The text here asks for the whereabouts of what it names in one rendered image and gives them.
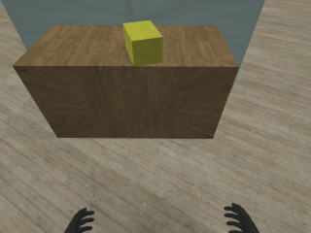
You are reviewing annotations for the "robot right hand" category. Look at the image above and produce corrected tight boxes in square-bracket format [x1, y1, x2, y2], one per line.
[224, 203, 259, 233]

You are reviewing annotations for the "robot left hand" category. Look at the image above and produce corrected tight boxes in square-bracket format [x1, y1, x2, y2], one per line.
[64, 208, 94, 233]

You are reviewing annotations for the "pedestal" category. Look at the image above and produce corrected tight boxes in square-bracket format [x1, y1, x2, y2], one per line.
[13, 25, 239, 139]

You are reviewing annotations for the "carton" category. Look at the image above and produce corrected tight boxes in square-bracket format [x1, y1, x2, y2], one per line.
[122, 20, 163, 67]

